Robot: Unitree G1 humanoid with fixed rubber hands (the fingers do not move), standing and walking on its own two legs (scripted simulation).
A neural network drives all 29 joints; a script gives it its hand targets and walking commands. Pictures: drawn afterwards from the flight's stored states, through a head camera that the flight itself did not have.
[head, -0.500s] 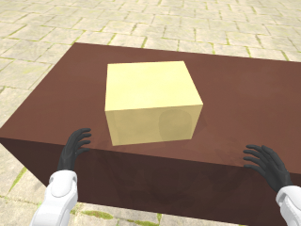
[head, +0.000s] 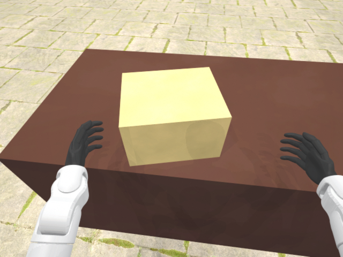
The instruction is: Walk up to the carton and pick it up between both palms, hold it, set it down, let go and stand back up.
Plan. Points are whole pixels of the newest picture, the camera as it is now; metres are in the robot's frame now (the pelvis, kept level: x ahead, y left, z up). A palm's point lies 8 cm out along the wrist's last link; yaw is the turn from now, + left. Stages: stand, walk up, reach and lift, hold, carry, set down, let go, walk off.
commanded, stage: reach and lift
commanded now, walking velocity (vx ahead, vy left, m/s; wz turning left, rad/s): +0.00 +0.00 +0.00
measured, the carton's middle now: (170, 114) +0.53 +0.03 +0.01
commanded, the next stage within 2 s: none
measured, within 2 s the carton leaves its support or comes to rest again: neither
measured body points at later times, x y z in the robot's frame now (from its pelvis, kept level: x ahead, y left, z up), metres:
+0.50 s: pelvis +0.01 +0.00 +0.00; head +0.02 +0.00 +0.45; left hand +0.37 +0.21 +0.13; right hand +0.38 -0.28 +0.12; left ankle +0.01 +0.13 -0.75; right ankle -0.01 -0.10 -0.75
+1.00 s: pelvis +0.00 +0.00 +0.00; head +0.05 +0.00 +0.45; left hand +0.43 +0.20 +0.15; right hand +0.44 -0.27 +0.15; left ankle +0.01 +0.13 -0.75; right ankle -0.01 -0.10 -0.75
